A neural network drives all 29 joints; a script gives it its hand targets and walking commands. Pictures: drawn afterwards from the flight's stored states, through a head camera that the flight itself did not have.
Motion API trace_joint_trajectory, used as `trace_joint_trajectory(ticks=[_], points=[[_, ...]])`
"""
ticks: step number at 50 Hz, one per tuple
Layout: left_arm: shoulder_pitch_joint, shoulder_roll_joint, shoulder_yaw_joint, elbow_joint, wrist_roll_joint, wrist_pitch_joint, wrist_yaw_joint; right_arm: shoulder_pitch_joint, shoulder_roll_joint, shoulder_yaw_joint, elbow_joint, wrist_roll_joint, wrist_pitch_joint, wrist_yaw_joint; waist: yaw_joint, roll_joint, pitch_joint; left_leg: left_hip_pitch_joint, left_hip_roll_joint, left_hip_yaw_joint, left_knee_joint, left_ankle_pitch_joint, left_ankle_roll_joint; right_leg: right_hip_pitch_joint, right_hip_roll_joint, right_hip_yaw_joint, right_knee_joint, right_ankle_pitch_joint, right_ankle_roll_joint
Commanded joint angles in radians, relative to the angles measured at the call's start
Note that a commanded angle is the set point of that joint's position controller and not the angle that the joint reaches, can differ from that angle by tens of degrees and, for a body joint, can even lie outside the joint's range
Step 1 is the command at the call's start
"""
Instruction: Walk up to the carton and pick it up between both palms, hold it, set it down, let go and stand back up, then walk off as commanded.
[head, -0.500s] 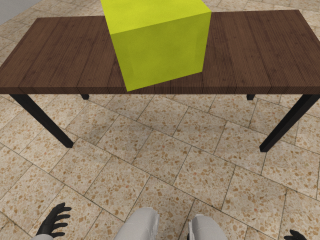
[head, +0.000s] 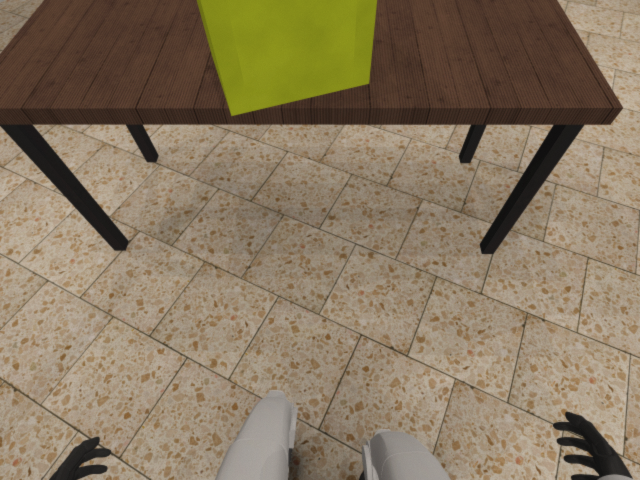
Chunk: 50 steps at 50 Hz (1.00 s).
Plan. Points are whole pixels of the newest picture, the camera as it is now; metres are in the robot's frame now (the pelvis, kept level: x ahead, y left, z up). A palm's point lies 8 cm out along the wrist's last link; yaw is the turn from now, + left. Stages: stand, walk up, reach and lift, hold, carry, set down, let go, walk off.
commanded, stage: walk off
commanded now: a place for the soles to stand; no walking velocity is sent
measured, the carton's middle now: (281, 16) +0.92 +0.09 +0.05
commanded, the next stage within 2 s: none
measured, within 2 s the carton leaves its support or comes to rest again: neither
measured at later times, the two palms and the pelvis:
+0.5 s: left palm out of the picture -0.10 +0.34 -0.09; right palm out of the picture -0.05 -0.30 -0.08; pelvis -0.17 +0.01 +0.01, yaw +3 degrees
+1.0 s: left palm out of the picture -0.25 +0.31 -0.08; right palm out of the picture -0.18 -0.31 -0.08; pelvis -0.27 +0.00 +0.02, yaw +5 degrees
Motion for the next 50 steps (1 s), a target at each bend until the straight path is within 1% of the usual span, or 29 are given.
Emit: trace_joint_trajectory(ticks=[1,4,7,11,14,15,16,17,18,20,21,23,26,28,30,31,32,33,34,35,36,37,39,42,45,47,48,49,50], points=[[-0.039,0.261,0.053,-0.128,-0.016,-0.028,0.034,-0.003,-0.198,-0.060,-0.051,0.016,-0.026,-0.018,0.057,-0.106,-0.147,-0.040,-0.110,-0.128,0.388,-0.101,0.017,-0.029,-0.380,0.489,-0.490,0.415,-0.182],[-0.079,0.234,0.060,-0.123,-0.006,-0.029,0.037,0.089,-0.199,-0.055,-0.037,0.011,-0.023,-0.008,0.038,-0.243,-0.152,-0.057,-0.114,-0.059,0.443,-0.044,-0.006,0.068,-0.334,0.387,-0.420,0.493,-0.208],[0.018,0.225,0.061,-0.109,-0.013,-0.035,0.043,0.063,-0.188,-0.051,-0.035,0.013,-0.028,0.000,0.072,-0.184,-0.137,-0.061,-0.101,-0.055,0.391,-0.056,-0.011,0.111,-0.348,0.422,-0.401,0.520,-0.226],[0.029,0.226,0.061,-0.108,-0.007,-0.028,0.039,0.094,-0.149,-0.041,-0.050,0.016,-0.031,0.018,0.088,-0.290,-0.189,0.013,-0.046,0.040,0.039,-0.157,-0.004,0.200,-0.324,0.336,-0.368,0.522,-0.209],[-0.035,0.229,0.048,-0.125,-0.007,-0.005,0.026,0.210,-0.135,-0.056,0.002,0.016,-0.042,0.022,0.022,-0.281,-0.275,0.296,-0.033,0.149,-0.372,-0.013,0.017,0.104,-0.278,0.256,-0.268,0.603,-0.146],[0.001,0.194,0.032,-0.106,-0.013,0.000,0.023,0.249,-0.156,-0.069,0.032,-0.004,-0.050,0.021,0.008,-0.228,-0.308,0.423,-0.027,0.111,-0.494,0.052,0.027,0.007,-0.236,0.223,-0.199,0.426,-0.085],[0.045,0.151,0.023,-0.082,-0.023,0.005,0.028,0.197,-0.186,-0.075,0.020,-0.016,-0.047,0.022,0.010,-0.022,-0.286,0.451,0.055,-0.062,-0.518,0.063,0.077,-0.155,-0.146,0.148,-0.049,0.195,-0.017],[-0.041,0.164,0.027,-0.103,-0.026,0.001,0.031,0.135,-0.331,-0.095,-0.015,-0.010,-0.051,0.023,-0.030,0.247,-0.236,0.301,0.395,-0.521,-0.596,0.196,0.281,-0.296,0.031,0.024,0.219,-0.132,0.070],[-0.111,0.233,0.047,-0.108,-0.005,-0.009,0.041,0.091,-0.356,-0.103,-0.035,-0.005,-0.050,0.010,-0.057,0.175,-0.149,0.075,0.496,-0.685,-0.663,0.218,0.386,-0.183,-0.020,0.175,0.376,-0.146,0.041],[-0.049,0.212,0.042,-0.042,-0.028,-0.003,0.040,-0.017,-0.257,-0.062,-0.049,-0.018,-0.055,0.004,0.020,0.000,-0.141,0.166,0.350,-0.371,-0.557,0.399,0.276,-0.210,0.063,0.207,0.469,-0.050,0.022],[-0.021,0.216,0.041,-0.030,-0.031,-0.003,0.036,-0.048,-0.228,-0.055,-0.038,-0.022,-0.053,0.004,0.024,0.046,-0.135,0.210,0.316,-0.291,-0.537,0.337,0.256,-0.242,0.064,0.177,0.477,0.000,0.033],[0.030,0.227,0.044,-0.018,-0.026,-0.002,0.035,-0.034,-0.222,-0.064,-0.024,-0.012,-0.054,-0.004,0.012,0.063,-0.179,0.296,0.325,-0.289,-0.488,0.425,0.257,-0.225,0.070,0.171,0.515,0.019,0.053],[0.055,0.228,0.044,-0.021,-0.018,-0.008,0.019,0.022,-0.209,-0.065,-0.024,-0.009,-0.053,0.002,-0.023,0.110,-0.193,0.330,0.313,-0.304,-0.535,0.117,0.270,-0.205,0.038,0.147,0.349,-0.045,0.060],[0.066,0.217,0.048,-0.020,-0.012,-0.009,0.000,0.050,-0.237,-0.080,-0.008,-0.017,-0.048,0.006,-0.033,0.189,-0.190,0.374,0.287,-0.286,-0.560,-0.065,0.218,-0.156,-0.022,0.109,0.092,-0.082,0.044],[0.161,0.188,0.045,0.039,-0.011,-0.025,-0.009,0.016,-0.248,-0.085,-0.006,-0.025,-0.038,0.017,0.014,0.184,-0.207,0.214,0.259,-0.183,-0.528,-0.095,0.178,0.097,-0.037,0.003,-0.197,-0.087,0.010],[0.230,0.164,0.045,0.078,-0.014,-0.032,-0.010,0.006,-0.219,-0.078,0.006,-0.022,-0.023,0.017,0.051,0.101,-0.223,0.102,0.201,-0.118,-0.420,-0.123,0.134,0.261,-0.042,0.016,-0.342,-0.043,0.003],[0.262,0.181,0.056,0.091,-0.003,-0.036,-0.008,0.038,-0.156,-0.057,0.013,-0.023,-0.025,0.007,0.083,-0.079,-0.203,-0.080,0.115,-0.065,-0.225,-0.199,0.087,0.345,-0.075,0.159,-0.405,-0.093,-0.008],[0.245,0.237,0.063,0.056,0.009,-0.044,0.001,0.045,-0.063,-0.022,-0.001,-0.001,-0.029,0.004,0.103,-0.311,-0.120,-0.262,-0.059,0.018,0.018,-0.214,0.019,0.236,-0.286,0.567,-0.543,-0.250,-0.065],[0.118,0.302,0.070,0.022,0.016,-0.042,0.007,-0.075,-0.133,-0.041,-0.018,-0.004,-0.034,-0.009,0.127,-0.201,-0.027,-0.124,-0.065,-0.104,0.122,-0.139,-0.001,-0.120,-0.525,0.824,-0.705,-0.266,-0.205],[0.039,0.269,0.051,0.029,0.005,-0.054,0.017,-0.087,-0.158,-0.053,0.026,0.007,-0.044,-0.008,0.090,-0.044,0.022,-0.049,-0.029,-0.147,0.126,-0.013,-0.004,-0.148,-0.483,0.712,-0.708,-0.175,-0.177],[-0.033,0.235,0.033,0.008,-0.008,-0.066,0.026,-0.024,-0.171,-0.051,0.040,0.016,-0.056,-0.001,0.052,-0.031,-0.009,-0.026,-0.020,-0.129,0.072,0.019,-0.001,-0.039,-0.366,0.523,-0.609,0.079,-0.107],[-0.069,0.227,0.037,0.013,-0.013,-0.071,0.028,0.037,-0.183,-0.045,0.065,0.017,-0.061,0.000,0.024,-0.100,-0.052,0.006,-0.016,-0.092,0.056,0.027,-0.006,0.005,-0.317,0.410,-0.585,0.104,-0.093],[-0.020,0.243,0.048,0.026,-0.010,-0.071,0.020,0.061,-0.181,-0.039,0.071,0.009,-0.058,0.008,0.057,-0.197,-0.115,0.084,-0.010,-0.025,0.087,-0.019,-0.013,0.018,-0.340,0.410,-0.549,0.098,-0.179],[-0.011,0.227,0.045,0.041,-0.006,-0.088,0.019,0.038,-0.173,-0.037,0.082,0.013,-0.072,0.017,0.068,-0.157,-0.052,0.045,0.010,-0.043,-0.007,-0.012,0.000,0.039,-0.377,0.445,-0.578,-0.040,-0.204],[0.000,0.236,0.044,0.057,-0.007,-0.083,0.007,0.075,-0.172,-0.035,0.105,0.005,-0.087,0.035,0.048,-0.238,-0.076,0.139,0.020,0.063,-0.251,-0.016,0.016,0.082,-0.307,0.317,-0.536,-0.110,-0.168],[0.004,0.229,0.038,0.047,-0.010,-0.069,-0.004,0.144,-0.183,-0.047,0.131,-0.003,-0.103,0.038,0.012,-0.193,-0.126,0.299,-0.009,0.128,-0.423,0.002,0.031,0.024,-0.258,0.239,-0.451,-0.173,-0.138],[0.010,0.191,0.032,0.058,-0.017,-0.057,-0.005,0.196,-0.190,-0.048,0.145,-0.006,-0.110,0.031,-0.008,-0.168,-0.151,0.427,0.000,0.096,-0.458,-0.016,0.054,-0.087,-0.216,0.183,-0.375,-0.192,-0.093],[-0.021,0.154,0.021,0.047,-0.021,-0.052,-0.011,0.188,-0.242,-0.067,0.126,-0.012,-0.115,0.029,-0.039,-0.013,-0.129,0.477,0.134,-0.200,-0.538,-0.274,0.130,-0.282,-0.120,0.117,-0.283,-0.210,-0.027],[-0.032,0.168,0.036,0.053,-0.016,-0.046,-0.013,0.215,-0.304,-0.080,0.115,-0.008,-0.109,0.028,-0.054,0.046,-0.114,0.330,0.287,-0.486,-0.723,-0.607,0.229,-0.234,-0.043,0.012,-0.077,-0.129,0.016]])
